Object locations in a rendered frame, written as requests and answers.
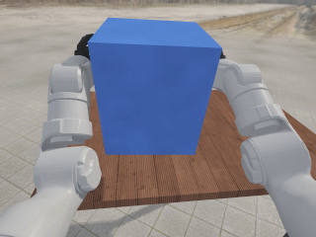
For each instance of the left robot forearm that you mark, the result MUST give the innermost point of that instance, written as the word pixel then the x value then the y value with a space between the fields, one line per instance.
pixel 69 101

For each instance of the right robot hand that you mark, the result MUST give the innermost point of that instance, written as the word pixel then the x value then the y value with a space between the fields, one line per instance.
pixel 222 56

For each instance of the left robot hand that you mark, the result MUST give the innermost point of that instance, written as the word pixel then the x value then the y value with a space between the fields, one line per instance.
pixel 82 49

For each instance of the right robot forearm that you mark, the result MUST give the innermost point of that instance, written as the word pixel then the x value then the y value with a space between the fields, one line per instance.
pixel 255 111

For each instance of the table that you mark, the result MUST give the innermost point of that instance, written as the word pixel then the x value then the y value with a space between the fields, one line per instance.
pixel 215 171

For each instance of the left robot upper arm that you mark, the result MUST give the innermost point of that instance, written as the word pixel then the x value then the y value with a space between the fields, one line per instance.
pixel 63 177

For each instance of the right robot upper arm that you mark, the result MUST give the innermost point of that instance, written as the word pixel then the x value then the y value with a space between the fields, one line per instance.
pixel 278 161

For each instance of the carton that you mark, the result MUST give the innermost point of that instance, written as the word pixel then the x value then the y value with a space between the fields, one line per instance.
pixel 153 80

